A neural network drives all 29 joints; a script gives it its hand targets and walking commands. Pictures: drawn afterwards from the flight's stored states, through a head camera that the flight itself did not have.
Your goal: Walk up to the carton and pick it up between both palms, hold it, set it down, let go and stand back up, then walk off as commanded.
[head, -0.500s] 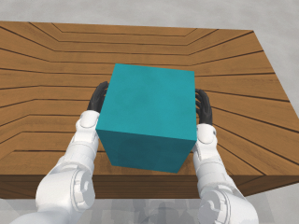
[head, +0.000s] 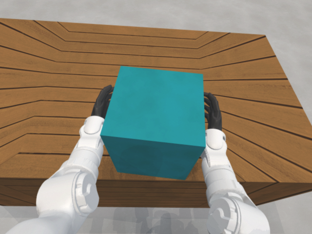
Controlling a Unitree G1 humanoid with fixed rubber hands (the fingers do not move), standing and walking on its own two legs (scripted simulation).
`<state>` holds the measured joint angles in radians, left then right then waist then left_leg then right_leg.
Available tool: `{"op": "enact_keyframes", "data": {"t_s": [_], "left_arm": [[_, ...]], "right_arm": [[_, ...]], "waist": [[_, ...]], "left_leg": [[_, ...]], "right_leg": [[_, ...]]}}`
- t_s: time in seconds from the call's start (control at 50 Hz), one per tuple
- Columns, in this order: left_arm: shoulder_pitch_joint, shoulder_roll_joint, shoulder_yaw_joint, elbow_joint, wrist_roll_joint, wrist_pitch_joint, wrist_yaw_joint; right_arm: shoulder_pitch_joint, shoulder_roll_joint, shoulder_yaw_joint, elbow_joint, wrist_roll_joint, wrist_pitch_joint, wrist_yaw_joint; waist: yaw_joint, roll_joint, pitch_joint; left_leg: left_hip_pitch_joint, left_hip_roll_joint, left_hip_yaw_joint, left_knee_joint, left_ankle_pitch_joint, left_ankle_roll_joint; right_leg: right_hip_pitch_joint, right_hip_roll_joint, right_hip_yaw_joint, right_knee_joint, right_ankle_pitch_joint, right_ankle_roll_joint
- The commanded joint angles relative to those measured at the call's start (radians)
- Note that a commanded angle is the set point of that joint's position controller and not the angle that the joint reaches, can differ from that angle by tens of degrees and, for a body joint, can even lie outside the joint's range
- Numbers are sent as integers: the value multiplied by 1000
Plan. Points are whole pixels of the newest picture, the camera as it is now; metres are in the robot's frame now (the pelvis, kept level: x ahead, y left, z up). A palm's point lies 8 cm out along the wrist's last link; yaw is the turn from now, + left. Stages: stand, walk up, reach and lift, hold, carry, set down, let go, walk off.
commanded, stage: set down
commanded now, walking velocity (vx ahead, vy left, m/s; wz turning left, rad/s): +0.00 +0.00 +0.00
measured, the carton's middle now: (155, 128) +0.41 +0.02 -0.01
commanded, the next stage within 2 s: none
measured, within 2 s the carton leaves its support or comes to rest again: neither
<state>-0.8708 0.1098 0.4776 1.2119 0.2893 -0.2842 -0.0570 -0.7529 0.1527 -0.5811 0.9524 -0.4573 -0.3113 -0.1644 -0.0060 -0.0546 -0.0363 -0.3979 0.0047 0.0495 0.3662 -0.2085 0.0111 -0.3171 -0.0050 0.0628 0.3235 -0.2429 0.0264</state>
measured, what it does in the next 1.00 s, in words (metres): stands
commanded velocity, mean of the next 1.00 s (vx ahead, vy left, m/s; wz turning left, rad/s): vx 0.00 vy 0.00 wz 0.00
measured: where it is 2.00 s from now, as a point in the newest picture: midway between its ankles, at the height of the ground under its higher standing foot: outside the picture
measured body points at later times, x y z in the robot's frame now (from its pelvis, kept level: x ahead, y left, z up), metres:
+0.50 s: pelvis +0.00 +0.00 +0.00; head +0.10 +0.02 +0.44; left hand +0.44 +0.17 +0.02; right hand +0.42 -0.13 +0.03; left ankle -0.03 +0.11 -0.74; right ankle -0.07 -0.14 -0.74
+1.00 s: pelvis +0.00 +0.00 +0.00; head +0.10 +0.03 +0.44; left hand +0.44 +0.17 +0.01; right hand +0.42 -0.13 +0.03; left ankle -0.03 +0.11 -0.74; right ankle -0.07 -0.14 -0.74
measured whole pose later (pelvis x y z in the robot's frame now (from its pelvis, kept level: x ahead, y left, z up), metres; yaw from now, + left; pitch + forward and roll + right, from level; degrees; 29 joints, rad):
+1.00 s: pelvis +0.00 +0.00 +0.00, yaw +0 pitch +14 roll +0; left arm -0.89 0.10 0.53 1.24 0.30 -0.29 -0.06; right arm -0.76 0.16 -0.64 0.96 -0.50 -0.30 -0.14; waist -0.01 -0.05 -0.04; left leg -0.42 0.01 0.05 0.39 -0.21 0.02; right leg -0.32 0.00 0.06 0.32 -0.24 0.03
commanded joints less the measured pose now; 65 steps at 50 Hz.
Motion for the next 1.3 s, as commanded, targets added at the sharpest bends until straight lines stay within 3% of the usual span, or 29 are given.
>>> {"op": "enact_keyframes", "data": {"t_s": [0.0,0.02,0.06,0.1,0.12,0.22,0.3,0.36,0.42,0.46,0.48,0.5,0.56,0.6,0.7,0.76,0.84,0.86,0.92,0.94,0.98,1.0,1.02,1.04,1.14,1.16,1.2,1.22,1.28], "left_arm": [[-616,-460,-128,-27,81,-26,-87],[-607,-467,-123,-19,92,-23,-84],[-587,-457,-102,-4,99,-19,-83],[-576,-433,-85,11,109,-18,-87],[-592,-433,-100,3,103,-22,-89],[-564,-438,-78,13,109,-30,-90],[-556,-429,-63,16,119,-43,-90],[-554,-453,-70,5,126,-44,-92],[-528,-440,-51,42,133,-34,-101],[-546,-442,-54,15,142,-33,-99],[-518,-445,-45,37,146,-34,-96],[-544,-433,-46,27,154,-34,-95],[-525,-411,-20,38,155,-31,-100],[-509,-441,-34,30,155,-29,-99],[-485,-414,-10,46,158,-26,-99],[-496,-411,-14,46,162,-32,-101],[-486,-423,-5,41,155,-29,-98],[-496,-412,-19,38,162,-30,-94],[-505,-386,-2,19,166,-27,-89],[-503,-276,36,53,170,-25,-72],[-490,-206,61,61,158,-21,-61],[-492,-220,31,6,145,-28,-49],[-479,-117,50,10,128,-26,-32],[-485,-32,42,6,105,-35,-4],[-553,212,-52,5,-68,-46,77],[-532,210,-104,28,-110,-54,86],[-544,204,-163,43,-168,-66,83],[-519,221,-176,59,-180,-76,88],[-594,228,-241,4,-253,-131,93]], "right_arm": [[-499,572,180,137,-112,-25,167],[-496,562,166,151,-114,-21,173],[-480,563,172,166,-115,-15,169],[-485,572,168,136,-110,-6,171],[-490,568,146,117,-117,-11,169],[-483,593,155,112,-131,-10,171],[-475,591,165,108,-129,-7,168],[-446,593,153,148,-149,-17,167],[-457,596,153,120,-136,-9,166],[-433,590,134,125,-146,-5,170],[-442,601,150,119,-143,-8,171],[-442,592,128,142,-149,-5,168],[-433,583,138,124,-139,-1,172],[-424,594,131,142,-145,0,171],[-428,583,158,120,-133,0,175],[-411,595,147,145,-143,4,169],[-431,588,145,126,-139,2,176],[-412,579,124,144,-141,2,172],[-412,549,123,143,-136,4,173],[-388,429,95,158,-124,12,167],[-394,330,55,148,-113,10,150],[-381,329,46,149,-101,3,137],[-358,220,43,163,-78,5,122],[-372,138,52,149,-43,-5,103],[-434,-117,129,169,159,-22,18],[-442,-106,170,166,203,-31,16],[-461,-136,191,207,232,-31,6],[-452,-145,218,191,259,-40,5],[-517,-163,243,135,275,-64,2]], "waist": [[-19,119,-672],[-15,151,-645],[-8,133,-611],[5,101,-627],[-21,78,-657],[6,78,-636],[-1,64,-651],[-4,88,-640],[-2,63,-599],[-19,87,-593],[-1,77,-599],[-21,79,-598],[9,63,-554],[-14,83,-580],[6,57,-558],[-10,50,-566],[8,74,-538],[-17,77,-550],[-2,92,-558],[2,106,-532],[2,69,-509],[-26,94,-531],[-15,90,-566],[-11,127,-593],[-37,113,-676],[-28,134,-734],[-58,119,-776],[-47,159,-837],[-46,142,-1037]], "left_leg": [[330,52,12,133,744,-49],[351,53,9,141,761,-54],[363,52,6,146,786,-44],[261,33,36,132,688,-40],[217,25,32,122,645,-39],[135,13,47,123,617,-34],[98,5,53,110,563,-22],[177,25,34,127,650,-28],[58,4,49,98,522,-17],[91,12,42,84,512,-19],[110,14,50,105,551,-14],[106,15,38,100,545,-18],[71,5,53,94,519,-13],[98,11,38,107,553,-17],[122,13,47,114,544,-5],[74,9,41,113,522,-3],[137,20,39,130,572,-13],[123,13,37,133,560,-16],[171,20,43,132,574,-22],[185,20,40,139,588,-25],[157,8,47,141,561,-20],[181,14,30,140,588,-25],[205,21,34,147,602,-23],[240,28,28,174,662,-39],[189,25,25,212,647,-44],[169,20,21,233,668,-50],[154,26,4,244,691,-60],[171,20,11,256,700,-67],[124,16,10,307,735,-62]], "right_leg": [[-5,22,-164,64,479,17],[-36,26,-166,52,423,10],[-62,25,-164,36,411,15],[43,20,-146,54,500,15],[107,16,-143,64,546,16],[173,10,-129,104,606,26],[198,1,-129,111,650,35],[120,5,-133,99,593,30],[224,-7,-119,120,668,39],[201,-3,-135,103,586,35],[168,2,-132,105,598,36],[172,0,-133,101,595,33],[205,-5,-122,107,622,39],[176,2,-128,110,613,39],[145,5,-127,107,578,41],[166,0,-122,117,602,44],[86,7,-133,101,519,35],[96,8,-135,102,538,33],[61,13,-138,85,465,27],[40,20,-132,83,432,17],[50,19,-126,90,468,21],[44,19,-127,82,455,18],[15,22,-126,78,431,15],[-23,34,-131,88,412,7],[-74,34,-99,90,410,-6],[-76,34,-93,110,458,-11],[-78,37,-91,126,475,-15],[-99,36,-93,128,502,-17],[-83,36,-84,179,622,-10]]}}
